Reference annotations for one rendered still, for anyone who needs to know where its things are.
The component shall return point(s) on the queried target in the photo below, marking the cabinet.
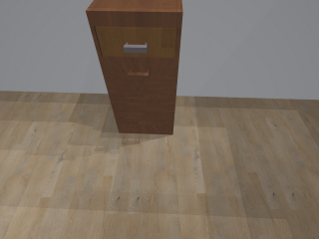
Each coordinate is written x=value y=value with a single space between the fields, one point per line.
x=139 y=106

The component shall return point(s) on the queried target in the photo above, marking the handle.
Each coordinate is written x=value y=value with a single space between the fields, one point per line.
x=135 y=48
x=138 y=76

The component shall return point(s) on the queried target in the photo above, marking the drawer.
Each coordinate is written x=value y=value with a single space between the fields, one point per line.
x=161 y=41

